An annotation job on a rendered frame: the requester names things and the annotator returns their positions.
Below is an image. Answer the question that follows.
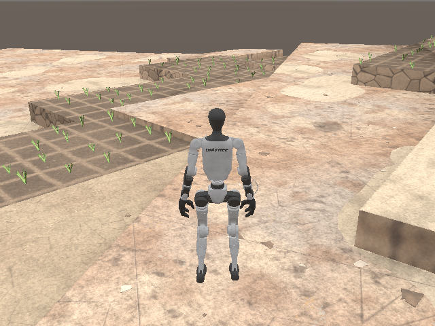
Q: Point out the right robot upper arm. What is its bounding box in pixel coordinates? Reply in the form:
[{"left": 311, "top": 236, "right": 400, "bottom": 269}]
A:
[{"left": 231, "top": 137, "right": 248, "bottom": 176}]

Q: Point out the left robot upper arm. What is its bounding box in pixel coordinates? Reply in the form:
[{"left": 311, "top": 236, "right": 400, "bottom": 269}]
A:
[{"left": 186, "top": 138, "right": 203, "bottom": 176}]

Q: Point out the left robot hand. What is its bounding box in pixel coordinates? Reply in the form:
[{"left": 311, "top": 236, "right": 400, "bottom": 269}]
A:
[{"left": 179, "top": 199, "right": 194, "bottom": 218}]

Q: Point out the robot right forearm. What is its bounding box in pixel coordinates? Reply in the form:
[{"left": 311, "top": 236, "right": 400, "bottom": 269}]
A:
[{"left": 241, "top": 166, "right": 254, "bottom": 200}]

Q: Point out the robot head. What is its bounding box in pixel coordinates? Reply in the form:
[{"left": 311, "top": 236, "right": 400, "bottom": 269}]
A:
[{"left": 205, "top": 108, "right": 229, "bottom": 141}]

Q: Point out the robot right shin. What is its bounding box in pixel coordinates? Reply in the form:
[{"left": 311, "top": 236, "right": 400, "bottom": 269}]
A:
[{"left": 229, "top": 225, "right": 239, "bottom": 271}]

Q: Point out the robot left forearm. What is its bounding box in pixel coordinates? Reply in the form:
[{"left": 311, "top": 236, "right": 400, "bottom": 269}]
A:
[{"left": 180, "top": 166, "right": 193, "bottom": 200}]

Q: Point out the right robot hand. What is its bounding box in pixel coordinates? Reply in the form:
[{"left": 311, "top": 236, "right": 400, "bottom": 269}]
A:
[{"left": 240, "top": 199, "right": 256, "bottom": 217}]

